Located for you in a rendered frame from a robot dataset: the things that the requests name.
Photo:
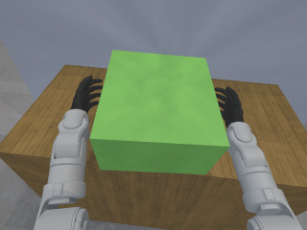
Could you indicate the pedestal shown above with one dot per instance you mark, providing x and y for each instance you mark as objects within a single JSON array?
[{"x": 164, "y": 200}]

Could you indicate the robot right forearm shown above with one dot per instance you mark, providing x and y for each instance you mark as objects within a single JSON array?
[{"x": 260, "y": 192}]

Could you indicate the right robot upper arm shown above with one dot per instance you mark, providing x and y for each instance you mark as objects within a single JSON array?
[{"x": 277, "y": 222}]

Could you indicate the right robot hand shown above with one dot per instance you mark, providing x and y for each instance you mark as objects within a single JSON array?
[{"x": 232, "y": 106}]

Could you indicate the robot left forearm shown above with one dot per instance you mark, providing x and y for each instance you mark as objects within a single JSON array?
[{"x": 65, "y": 183}]

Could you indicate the left robot hand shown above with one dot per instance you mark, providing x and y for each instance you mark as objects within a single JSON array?
[{"x": 83, "y": 97}]

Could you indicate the carton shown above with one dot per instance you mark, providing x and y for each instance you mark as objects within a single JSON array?
[{"x": 158, "y": 114}]

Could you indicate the left robot upper arm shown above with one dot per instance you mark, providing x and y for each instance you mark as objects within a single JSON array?
[{"x": 72, "y": 218}]

